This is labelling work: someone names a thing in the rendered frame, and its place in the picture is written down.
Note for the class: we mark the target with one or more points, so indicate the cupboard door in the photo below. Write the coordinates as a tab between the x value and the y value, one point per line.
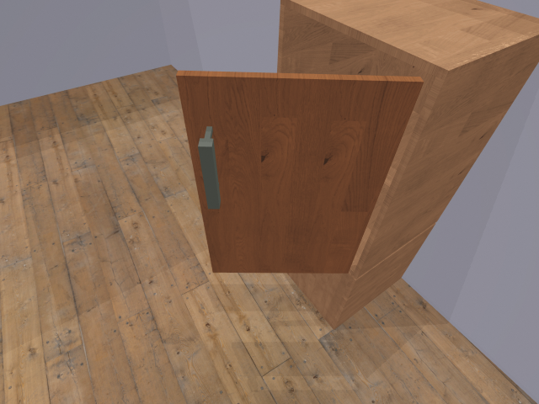
301	160

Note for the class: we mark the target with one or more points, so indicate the handle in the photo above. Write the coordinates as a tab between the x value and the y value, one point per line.
209	170

